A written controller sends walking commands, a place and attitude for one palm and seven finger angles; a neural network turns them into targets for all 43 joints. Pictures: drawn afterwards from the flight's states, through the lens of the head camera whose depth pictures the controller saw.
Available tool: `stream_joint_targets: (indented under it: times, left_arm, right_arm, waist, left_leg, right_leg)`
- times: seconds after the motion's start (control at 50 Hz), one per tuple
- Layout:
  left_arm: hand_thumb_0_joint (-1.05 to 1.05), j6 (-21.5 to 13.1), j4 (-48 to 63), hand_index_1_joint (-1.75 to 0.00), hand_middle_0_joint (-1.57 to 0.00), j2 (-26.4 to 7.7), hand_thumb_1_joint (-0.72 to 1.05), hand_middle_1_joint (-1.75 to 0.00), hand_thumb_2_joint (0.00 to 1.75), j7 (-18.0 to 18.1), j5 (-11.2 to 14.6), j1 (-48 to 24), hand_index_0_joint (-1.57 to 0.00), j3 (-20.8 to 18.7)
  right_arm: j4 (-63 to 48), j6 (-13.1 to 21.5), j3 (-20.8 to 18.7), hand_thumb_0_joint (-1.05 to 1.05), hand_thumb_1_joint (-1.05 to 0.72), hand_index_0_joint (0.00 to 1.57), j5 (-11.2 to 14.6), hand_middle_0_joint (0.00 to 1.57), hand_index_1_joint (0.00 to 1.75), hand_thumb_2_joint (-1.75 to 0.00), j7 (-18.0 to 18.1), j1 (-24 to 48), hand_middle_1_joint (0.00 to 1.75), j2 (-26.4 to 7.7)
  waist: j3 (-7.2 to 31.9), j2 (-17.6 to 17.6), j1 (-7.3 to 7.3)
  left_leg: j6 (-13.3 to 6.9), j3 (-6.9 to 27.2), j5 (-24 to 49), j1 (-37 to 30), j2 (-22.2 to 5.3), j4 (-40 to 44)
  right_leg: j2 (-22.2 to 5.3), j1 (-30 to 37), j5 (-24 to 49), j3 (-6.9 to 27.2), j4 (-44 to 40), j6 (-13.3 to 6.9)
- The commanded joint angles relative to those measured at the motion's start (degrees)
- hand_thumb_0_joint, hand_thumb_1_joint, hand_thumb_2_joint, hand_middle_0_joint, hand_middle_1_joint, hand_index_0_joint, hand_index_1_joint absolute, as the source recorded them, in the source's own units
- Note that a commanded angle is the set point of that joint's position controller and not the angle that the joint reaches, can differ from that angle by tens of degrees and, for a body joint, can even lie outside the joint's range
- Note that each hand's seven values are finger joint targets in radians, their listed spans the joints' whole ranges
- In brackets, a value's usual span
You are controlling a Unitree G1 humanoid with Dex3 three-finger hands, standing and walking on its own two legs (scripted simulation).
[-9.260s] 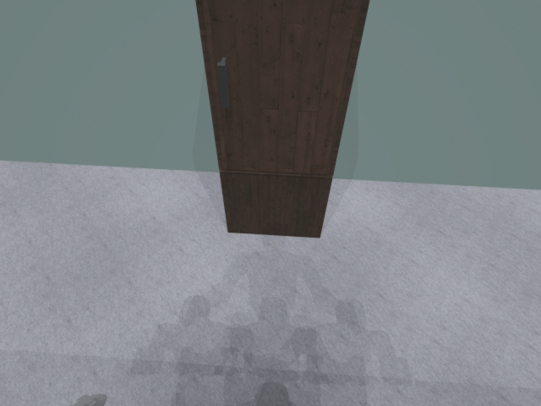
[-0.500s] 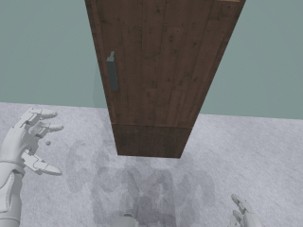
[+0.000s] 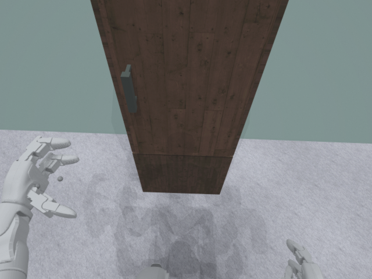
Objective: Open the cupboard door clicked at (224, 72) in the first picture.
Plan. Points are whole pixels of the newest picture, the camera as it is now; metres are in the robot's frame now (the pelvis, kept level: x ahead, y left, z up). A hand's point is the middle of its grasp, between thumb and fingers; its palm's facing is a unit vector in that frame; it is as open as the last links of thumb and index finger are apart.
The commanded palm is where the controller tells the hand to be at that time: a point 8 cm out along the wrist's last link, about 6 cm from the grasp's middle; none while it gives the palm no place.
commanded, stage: move the hooked fingers beside the handle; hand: left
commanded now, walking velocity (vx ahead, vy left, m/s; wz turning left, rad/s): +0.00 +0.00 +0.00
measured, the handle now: (130, 89) +0.58 +0.20 +0.05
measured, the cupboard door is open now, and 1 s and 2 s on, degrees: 0 0 0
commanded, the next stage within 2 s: none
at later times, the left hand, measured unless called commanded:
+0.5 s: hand (76, 154) +0.35 +0.26 +0.07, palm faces +0.02 -1.00 -0.01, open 14.0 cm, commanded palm +0.33 +0.31 +0.07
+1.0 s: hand (89, 132) +0.41 +0.26 +0.06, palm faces +0.03 -1.00 +0.00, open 14.0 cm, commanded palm +0.39 +0.30 +0.06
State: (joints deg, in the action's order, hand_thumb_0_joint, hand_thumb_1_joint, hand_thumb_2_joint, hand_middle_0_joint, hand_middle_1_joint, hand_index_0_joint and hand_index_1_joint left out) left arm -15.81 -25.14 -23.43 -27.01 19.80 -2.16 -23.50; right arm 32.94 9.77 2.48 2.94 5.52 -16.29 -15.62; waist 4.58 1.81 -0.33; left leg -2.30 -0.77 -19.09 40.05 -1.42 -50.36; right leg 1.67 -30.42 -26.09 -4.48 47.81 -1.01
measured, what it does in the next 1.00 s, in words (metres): stands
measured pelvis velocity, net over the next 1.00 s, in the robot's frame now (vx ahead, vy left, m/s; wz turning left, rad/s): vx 0.00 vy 0.01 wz -0.03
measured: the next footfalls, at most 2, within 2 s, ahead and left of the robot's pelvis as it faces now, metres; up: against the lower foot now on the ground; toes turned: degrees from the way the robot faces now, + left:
none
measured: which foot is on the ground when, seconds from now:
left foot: down 0.00-1.00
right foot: down 0.00-1.00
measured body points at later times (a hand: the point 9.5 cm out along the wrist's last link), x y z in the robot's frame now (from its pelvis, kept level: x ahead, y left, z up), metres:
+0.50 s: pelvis +0.00 +0.00 -0.01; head +0.06 +0.01 +0.44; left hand +0.34 +0.32 +0.07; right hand +0.13 -0.26 -0.09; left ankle +0.06 +0.09 -0.70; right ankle -0.02 -0.11 -0.70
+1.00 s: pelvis +0.00 +0.01 -0.01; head +0.07 +0.03 +0.43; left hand +0.40 +0.31 +0.07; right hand +0.08 -0.26 -0.11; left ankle +0.06 +0.09 -0.70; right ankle -0.02 -0.11 -0.70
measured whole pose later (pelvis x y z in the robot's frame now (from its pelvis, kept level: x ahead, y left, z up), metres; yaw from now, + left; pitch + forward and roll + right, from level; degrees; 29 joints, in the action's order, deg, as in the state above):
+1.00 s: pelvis +0.00 +0.01 -0.01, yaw -2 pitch +14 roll -3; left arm -19.6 -51.0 -27.3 -22.5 12.9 -29.8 -23.7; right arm 35.3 2.3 1.8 2.2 4.0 -19.5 -15.7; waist 5.9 1.0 -3.9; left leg -2.9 -1.6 -20.6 47.5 -2.0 -54.5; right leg 2.0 -38.2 -27.2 -3.5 51.8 -0.5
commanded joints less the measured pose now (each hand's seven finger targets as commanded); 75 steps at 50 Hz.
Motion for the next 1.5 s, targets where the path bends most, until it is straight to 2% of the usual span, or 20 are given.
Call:
stream_joint_targets:
  times: [0.0,0.12,0.22,0.42,0.46,0.52,0.56,0.64,0.74,0.76,0.82,0.84,0.92,1.0,1.12,1.16,1.22,1.3,1.4,1.48]
  left_arm:
    - [0.00,-3.39,11.57,-1.20,-0.30,-14.37,-0.50,-1.20,0.30,0.29,1.71,-11.84,-0.30,-4.87]
    - [0.00,-3.44,8.01,-1.20,-0.30,-16.55,-0.50,-1.20,0.30,0.20,1.42,-18.25,-0.30,-5.93]
    - [0.00,-4.44,6.07,-1.20,-0.30,-14.83,-0.50,-1.20,0.30,-1.10,0.66,-25.99,-0.30,-2.41]
    - [0.00,-3.70,-0.01,-1.20,-0.30,-18.13,-0.50,-1.20,0.30,0.97,-0.84,-27.72,-0.30,-5.43]
    - [0.00,-4.07,0.70,-1.20,-0.30,-16.42,-0.50,-1.20,0.30,1.59,-1.32,-29.09,-0.30,-3.70]
    - [0.00,-4.51,-2.48,-1.20,-0.30,-17.89,-0.50,-1.20,0.30,2.34,-1.84,-30.86,-0.30,-4.91]
    - [0.00,-5.05,-3.08,-1.20,-0.30,-17.52,-0.50,-1.20,0.30,2.45,-2.51,-34.33,-0.30,-3.74]
    - [0.00,-6.08,-3.72,-1.20,-0.30,-18.02,-0.50,-1.20,0.30,2.67,-3.17,-37.93,-0.30,-3.52]
    - [0.00,-6.32,-9.22,-1.20,-0.30,-19.62,-0.50,-1.20,0.30,3.33,-3.90,-40.14,-0.30,-4.70]
    - [0.00,-6.46,-8.65,-1.20,-0.30,-17.62,-0.50,-1.20,0.30,3.26,-4.28,-41.84,-0.30,-2.49]
    - [0.00,-6.88,-9.11,-1.20,-0.30,-17.37,-0.50,-1.20,0.30,3.98,-4.33,-43.08,-0.30,-2.39]
    - [0.00,-6.86,-10.75,-1.20,-0.30,-19.82,-0.50,-1.20,0.30,4.33,-4.64,-42.58,-0.30,-4.68]
    - [0.00,-7.55,-13.55,-1.20,-0.30,-18.49,-0.50,-1.20,0.30,4.81,-5.73,-49.12,-0.30,-2.29]
    - [0.00,-8.14,-19.08,-1.20,-0.30,-20.86,-0.50,-1.20,0.30,5.28,-6.90,-53.03,-0.30,-3.13]
    - [0.00,-10.56,-21.84,-1.20,-0.30,-21.98,-0.50,-1.20,0.30,5.74,-8.39,-62.38,-0.30,-2.22]
    - [0.00,-10.23,-23.99,-1.20,-0.30,-21.10,-0.50,-1.20,0.30,5.68,-8.62,-61.99,-0.30,-1.42]
    - [0.00,-9.40,-27.49,-1.20,-0.30,-24.28,-0.50,-1.20,0.30,6.07,-9.15,-61.75,-0.30,-3.96]
    - [0.00,-8.86,-29.68,-1.20,-0.30,-26.50,-0.50,-1.20,0.30,6.73,-10.52,-66.21,-0.30,-3.95]
    - [0.00,-10.48,-29.24,-1.20,-0.30,-29.19,-0.50,-1.20,0.30,7.30,-11.21,-68.88,-0.30,-5.79]
    - [0.00,-8.75,-34.02,-1.20,-0.30,-29.13,-0.50,-1.20,0.30,6.74,-11.79,-71.28,-0.30,-4.35]
  right_arm:
    - [-8.11,2.99,-3.67,0.00,-0.90,0.20,-0.06,0.20,0.30,-0.90,0.71,1.70,0.30,-8.35]
    - [-7.00,2.53,-3.45,0.00,-0.90,0.20,-0.29,0.20,0.30,-0.90,0.96,1.09,0.30,-8.66]
    - [-6.37,2.55,-3.41,0.00,-0.90,0.20,-0.13,0.20,0.30,-0.90,1.22,0.71,0.30,-8.55]
    - [-6.36,0.47,-3.93,0.00,-0.90,0.20,-0.37,0.20,0.30,-0.90,0.26,-1.11,0.30,-8.97]
    - [-6.48,0.07,-4.01,0.00,-0.90,0.20,-0.32,0.20,0.30,-0.90,-0.05,-1.40,0.30,-8.81]
    - [-5.93,-0.85,-4.19,0.00,-0.90,0.20,-0.37,0.20,0.30,-0.90,-0.10,-2.42,0.30,-9.15]
    - [-5.40,-1.33,-4.18,0.00,-0.90,0.20,-0.35,0.20,0.30,-0.90,-0.11,-2.66,0.30,-9.21]
    - [-4.81,-2.06,-4.48,0.00,-0.90,0.20,-0.54,0.20,0.30,-0.90,-0.17,-3.75,0.30,-9.43]
    - [-3.97,-3.40,-4.44,0.00,-0.90,0.20,-0.65,0.20,0.30,-0.90,-0.33,-4.80,0.30,-9.65]
    - [-4.03,-3.54,-4.43,0.00,-0.90,0.20,-0.63,0.20,0.30,-0.90,-0.46,-4.68,0.30,-9.43]
    - [-3.92,-4.21,-4.65,0.00,-0.90,0.20,-0.82,0.20,0.30,-0.90,-0.77,-5.48,0.30,-9.63]
    - [-3.65,-4.54,-4.77,0.00,-0.90,0.20,-0.89,0.20,0.30,-0.90,-0.77,-5.70,0.30,-9.90]
    - [-3.11,-5.50,-4.67,0.00,-0.90,0.20,-0.93,0.20,0.30,-0.90,-0.87,-6.45,0.30,-9.81]
    - [-2.28,-6.50,-4.44,0.00,-0.90,0.20,-1.10,0.20,0.30,-0.90,-0.92,-7.14,0.30,-10.17]
    - [-0.86,-7.57,-4.61,0.00,-0.90,0.20,-1.67,0.20,0.30,-0.90,-0.98,-9.14,0.30,-10.52]
    - [-0.69,-8.03,-4.60,0.00,-0.90,0.20,-1.66,0.20,0.30,-0.90,-1.23,-9.39,0.30,-10.52]
    - [-0.49,-9.06,-4.56,0.00,-0.90,0.20,-1.87,0.20,0.30,-0.90,-1.34,-10.65,0.30,-11.04]
    - [-0.42,-10.07,-4.28,0.00,-0.90,0.20,-1.86,0.20,0.30,-0.90,-1.37,-11.57,0.30,-11.18]
    - [0.28,-10.87,-4.43,0.00,-0.90,0.20,-2.38,0.20,0.30,-0.90,-1.59,-13.09,0.30,-11.32]
    - [0.70,-11.69,-4.06,0.00,-0.90,0.20,-2.21,0.20,0.30,-0.90,-1.65,-14.19,0.30,-11.48]
  waist:
    - [13.06,2.52,0.00]
    - [11.47,0.90,-0.98]
    - [14.44,4.11,-1.82]
    - [17.10,3.66,-0.08]
    - [17.93,4.21,-0.87]
    - [16.29,1.67,-1.43]
    - [16.86,3.80,-2.01]
    - [19.88,5.82,-2.09]
    - [18.99,3.30,-2.27]
    - [19.04,5.88,-2.74]
    - [19.91,4.57,-3.05]
    - [20.53,4.43,-2.50]
    - [19.15,4.66,-3.93]
    - [18.31,4.76,-4.46]
    - [23.09,6.42,-5.98]
    - [23.35,7.59,-6.03]
    - [23.34,4.86,-5.81]
    - [21.81,5.66,-6.97]
    - [26.52,7.91,-6.91]
    - [23.47,5.98,-8.72]
  left_leg:
    - [0.19,3.39,6.07,-16.43,0.80,7.45]
    - [0.07,3.03,6.05,-13.68,0.92,5.77]
    - [-0.04,3.17,6.62,-15.49,0.90,4.74]
    - [0.17,3.28,10.21,-15.06,0.70,4.56]
    - [0.20,3.21,11.09,-16.44,0.55,4.58]
    - [0.12,3.44,9.66,-14.60,0.31,4.37]
    - [0.27,3.60,8.98,-15.38,0.25,4.46]
    - [0.55,4.27,10.98,-18.38,-0.11,4.02]
    - [0.45,4.27,11.01,-16.28,-0.24,3.66]
    - [0.61,4.44,11.29,-17.79,-0.31,3.73]
    - [0.59,5.07,11.55,-18.87,-0.51,3.54]
    - [0.71,4.92,11.39,-18.27,-0.65,3.50]
    - [0.64,5.35,9.99,-17.36,-0.74,3.07]
    - [0.57,5.07,7.31,-15.20,-0.71,2.60]
    - [0.73,6.74,8.92,-18.35,-1.31,0.85]
    - [0.85,6.50,9.65,-18.64,-1.43,0.59]
    - [0.56,6.46,10.40,-16.00,-1.33,-0.05]
    - [0.36,5.87,8.80,-13.33,-1.44,-0.74]
    - [0.64,6.01,12.99,-15.81,-1.71,-2.20]
    - [0.02,5.39,10.77,-11.39,-1.57,-2.90]
  right_leg:
    - [0.95,-3.52,10.12,2.49,-7.75,-0.08]
    - [0.98,-3.98,10.64,3.42,-7.33,0.05]
    - [0.74,-5.13,11.00,3.76,-6.53,-0.22]
    - [0.91,-4.19,14.24,3.02,-4.86,-0.51]
    - [0.93,-5.16,15.05,2.78,-4.74,-0.27]
    - [1.36,-5.92,13.53,2.71,-4.61,-0.34]
    - [1.14,-7.28,12.55,2.76,-4.48,-0.33]
    - [1.26,-8.66,12.84,2.57,-3.89,-0.59]
    - [1.37,-8.77,13.15,2.47,-3.61,-0.51]
    - [1.33,-10.20,12.75,2.30,-3.49,-0.57]
    - [1.63,-11.00,12.08,2.05,-3.50,-0.72]
    - [1.60,-10.80,12.17,2.17,-3.34,-0.63]
    - [1.66,-12.96,10.54,2.02,-2.86,-0.69]
    - [1.51,-14.13,8.69,2.41,-2.92,-0.47]
    - [1.78,-17.87,8.38,2.14,-0.97,-0.80]
    - [1.78,-18.71,8.80,2.14,-0.99,-0.57]
    - [2.01,-17.68,9.56,2.09,-0.53,-0.62]
    - [1.95,-19.02,8.89,2.49,-0.49,-0.23]
    - [2.30,-18.81,11.21,2.54,0.53,-0.37]
    - [2.39,-19.21,10.85,2.94,0.02,0.13]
